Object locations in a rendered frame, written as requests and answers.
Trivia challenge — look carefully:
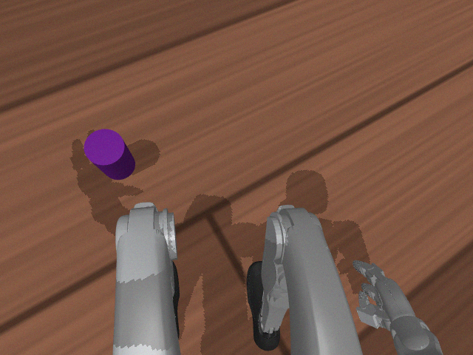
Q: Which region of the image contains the right robot foot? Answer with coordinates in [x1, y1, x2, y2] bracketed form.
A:
[247, 261, 280, 351]

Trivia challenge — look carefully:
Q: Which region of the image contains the right robot hand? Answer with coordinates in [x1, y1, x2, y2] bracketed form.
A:
[353, 260, 416, 331]

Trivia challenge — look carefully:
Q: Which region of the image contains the can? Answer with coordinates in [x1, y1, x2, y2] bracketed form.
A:
[84, 129, 135, 180]

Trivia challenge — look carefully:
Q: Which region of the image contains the right robot arm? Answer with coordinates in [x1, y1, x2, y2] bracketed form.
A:
[389, 316, 443, 355]

